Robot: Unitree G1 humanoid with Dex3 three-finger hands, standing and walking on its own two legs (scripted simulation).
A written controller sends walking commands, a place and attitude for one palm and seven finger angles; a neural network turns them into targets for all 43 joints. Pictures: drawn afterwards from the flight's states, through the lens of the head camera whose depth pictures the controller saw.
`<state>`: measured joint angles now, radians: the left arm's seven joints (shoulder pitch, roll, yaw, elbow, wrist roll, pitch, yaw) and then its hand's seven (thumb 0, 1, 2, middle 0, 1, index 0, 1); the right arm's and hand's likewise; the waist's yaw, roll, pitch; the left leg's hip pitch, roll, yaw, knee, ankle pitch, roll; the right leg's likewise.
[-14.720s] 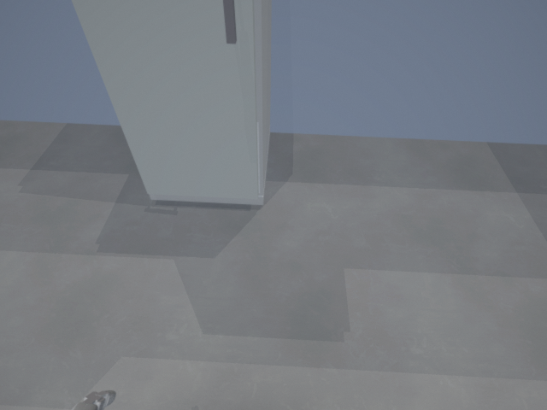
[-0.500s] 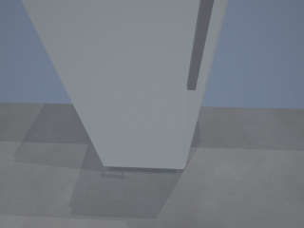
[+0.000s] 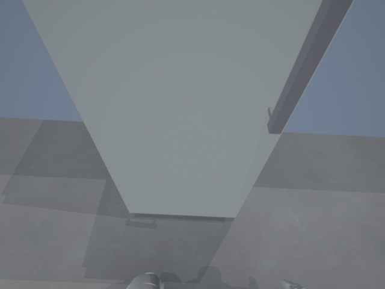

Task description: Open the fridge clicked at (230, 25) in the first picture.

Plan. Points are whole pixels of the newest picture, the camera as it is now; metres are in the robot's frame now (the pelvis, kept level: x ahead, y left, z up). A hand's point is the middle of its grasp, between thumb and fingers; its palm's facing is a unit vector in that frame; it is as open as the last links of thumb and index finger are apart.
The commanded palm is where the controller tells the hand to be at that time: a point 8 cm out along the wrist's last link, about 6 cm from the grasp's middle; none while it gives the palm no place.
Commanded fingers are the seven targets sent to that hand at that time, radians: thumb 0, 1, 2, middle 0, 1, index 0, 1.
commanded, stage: come to a stop and stand still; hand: right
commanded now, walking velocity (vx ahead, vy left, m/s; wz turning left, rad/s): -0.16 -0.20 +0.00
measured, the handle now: (302, 55) +0.47 -0.13 +0.25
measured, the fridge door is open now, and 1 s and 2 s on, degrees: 0 0 0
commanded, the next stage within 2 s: look again from close up in 1.66 s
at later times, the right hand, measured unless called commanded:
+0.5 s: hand out of the picture -0.02 -0.24 -0.16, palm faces +0.05 +0.97 -0.24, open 7.3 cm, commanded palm none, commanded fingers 0.00 -0.90 -0.90 0.20 0.30 0.20 0.30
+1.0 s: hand out of the picture +0.00 -0.26 -0.14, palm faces +0.01 +0.95 -0.30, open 7.3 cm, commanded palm none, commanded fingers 0.00 -0.90 -0.90 0.20 0.30 0.20 0.30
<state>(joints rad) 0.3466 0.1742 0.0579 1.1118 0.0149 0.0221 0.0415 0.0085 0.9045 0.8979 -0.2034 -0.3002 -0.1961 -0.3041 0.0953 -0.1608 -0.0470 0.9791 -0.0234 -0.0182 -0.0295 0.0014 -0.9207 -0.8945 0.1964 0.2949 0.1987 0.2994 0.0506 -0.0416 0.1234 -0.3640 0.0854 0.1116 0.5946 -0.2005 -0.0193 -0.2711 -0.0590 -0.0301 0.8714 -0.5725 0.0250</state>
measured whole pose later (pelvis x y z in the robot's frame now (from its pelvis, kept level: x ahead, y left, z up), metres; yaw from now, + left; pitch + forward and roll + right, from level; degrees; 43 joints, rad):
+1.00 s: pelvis -0.08 -0.04 +0.01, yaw -1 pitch -4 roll +1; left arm 0.28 0.29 0.03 0.98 0.03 -0.01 0.01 0.01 0.90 0.90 -0.20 -0.30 -0.20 -0.30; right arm 0.26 -0.29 -0.01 0.95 -0.02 0.00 -0.02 0.00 -0.91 -0.89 0.20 0.30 0.20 0.30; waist 0.02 0.00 -0.02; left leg -0.19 -0.01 0.07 0.51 -0.26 0.03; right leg -0.27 0.00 -0.09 0.51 -0.18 -0.05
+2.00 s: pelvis -0.06 -0.06 +0.02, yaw -2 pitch -2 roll +0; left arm 0.16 0.30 0.01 1.09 0.01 -0.01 0.00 0.01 0.90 0.90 -0.21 -0.30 -0.20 -0.30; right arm 0.26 -0.31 0.01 1.08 -0.03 0.00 -0.02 0.00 -0.91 -0.89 0.20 0.30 0.20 0.30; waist -0.01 0.01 0.03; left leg -0.13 0.05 0.08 0.38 -0.20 -0.02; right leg -0.19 0.07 -0.08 0.32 -0.10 -0.09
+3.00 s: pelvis -0.04 -0.03 +0.03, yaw -2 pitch -2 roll +0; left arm 0.16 0.30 -0.01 1.13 0.01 -0.01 0.00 0.01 0.90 0.90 -0.20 -0.30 -0.20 -0.30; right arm 0.20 -0.30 0.01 1.10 -0.02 -0.01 -0.02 0.00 -0.91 -0.89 0.20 0.30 0.20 0.30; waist 0.00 0.01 0.03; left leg -0.06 0.00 0.08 0.30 -0.21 0.01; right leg -0.14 0.03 -0.07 0.30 -0.12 -0.05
